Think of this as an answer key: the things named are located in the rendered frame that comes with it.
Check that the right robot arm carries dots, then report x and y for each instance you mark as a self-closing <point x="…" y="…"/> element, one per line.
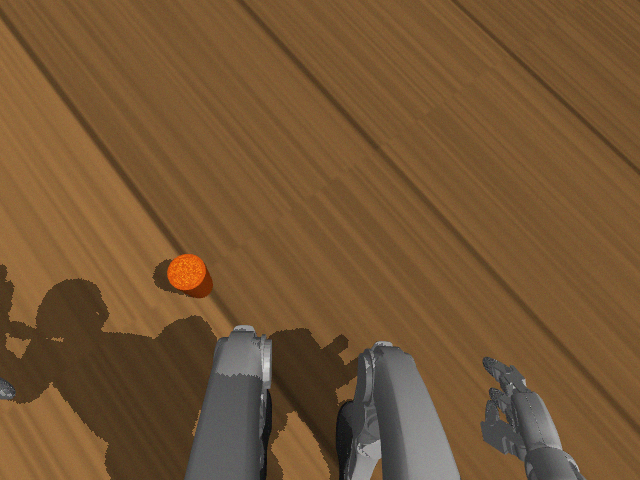
<point x="551" y="464"/>

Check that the cup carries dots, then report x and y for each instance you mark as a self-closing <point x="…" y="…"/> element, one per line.
<point x="189" y="274"/>

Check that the right robot foot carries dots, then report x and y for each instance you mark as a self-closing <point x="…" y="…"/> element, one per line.
<point x="344" y="437"/>

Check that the left robot hand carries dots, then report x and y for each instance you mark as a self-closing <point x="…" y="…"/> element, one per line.
<point x="7" y="391"/>

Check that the right robot hand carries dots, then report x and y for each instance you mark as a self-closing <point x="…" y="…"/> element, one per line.
<point x="530" y="424"/>

